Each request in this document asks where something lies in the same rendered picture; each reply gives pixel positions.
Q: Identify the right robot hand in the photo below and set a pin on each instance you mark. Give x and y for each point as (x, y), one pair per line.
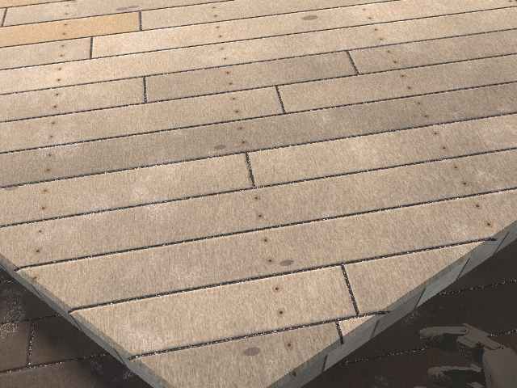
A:
(499, 362)

